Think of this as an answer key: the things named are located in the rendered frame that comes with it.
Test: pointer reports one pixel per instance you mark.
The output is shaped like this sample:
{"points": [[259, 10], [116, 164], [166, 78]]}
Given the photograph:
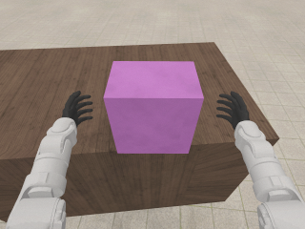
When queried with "robot left upper arm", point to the robot left upper arm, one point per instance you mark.
{"points": [[39, 213]]}

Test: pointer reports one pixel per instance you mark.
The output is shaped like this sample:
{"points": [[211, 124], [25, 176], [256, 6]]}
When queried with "carton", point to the carton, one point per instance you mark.
{"points": [[153, 106]]}

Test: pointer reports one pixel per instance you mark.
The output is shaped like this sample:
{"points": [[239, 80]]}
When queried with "left robot forearm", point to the left robot forearm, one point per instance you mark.
{"points": [[47, 178]]}

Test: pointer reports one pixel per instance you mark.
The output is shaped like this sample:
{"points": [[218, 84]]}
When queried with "robot right upper arm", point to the robot right upper arm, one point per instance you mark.
{"points": [[284, 214]]}

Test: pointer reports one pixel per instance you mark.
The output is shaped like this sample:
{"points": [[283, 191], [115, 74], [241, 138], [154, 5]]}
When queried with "pedestal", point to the pedestal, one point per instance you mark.
{"points": [[35, 85]]}

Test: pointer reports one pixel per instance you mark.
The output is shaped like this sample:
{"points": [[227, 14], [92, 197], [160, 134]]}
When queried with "right robot forearm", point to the right robot forearm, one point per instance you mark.
{"points": [[270, 182]]}

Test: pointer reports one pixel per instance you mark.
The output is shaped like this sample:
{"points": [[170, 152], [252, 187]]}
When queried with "robot left hand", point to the robot left hand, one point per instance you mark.
{"points": [[72, 106]]}

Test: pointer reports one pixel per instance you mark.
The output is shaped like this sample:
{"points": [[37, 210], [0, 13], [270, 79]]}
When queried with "robot right hand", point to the robot right hand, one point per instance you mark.
{"points": [[238, 111]]}

